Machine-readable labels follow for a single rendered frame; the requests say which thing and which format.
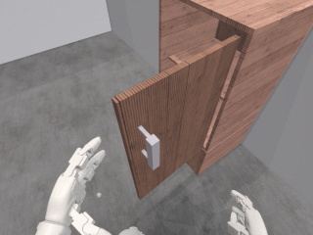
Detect robot left hand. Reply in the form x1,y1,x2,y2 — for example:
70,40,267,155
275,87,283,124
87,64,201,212
45,136,111,235

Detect cupboard door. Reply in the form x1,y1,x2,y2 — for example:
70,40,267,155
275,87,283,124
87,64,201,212
112,34,241,200

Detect robot right hand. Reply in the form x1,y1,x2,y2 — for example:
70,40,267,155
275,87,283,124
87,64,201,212
227,190,268,235

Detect left robot forearm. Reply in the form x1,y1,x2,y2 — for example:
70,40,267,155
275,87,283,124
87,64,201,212
35,220,71,235

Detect handle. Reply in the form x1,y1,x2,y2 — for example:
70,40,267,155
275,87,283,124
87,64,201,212
138,125,160,170

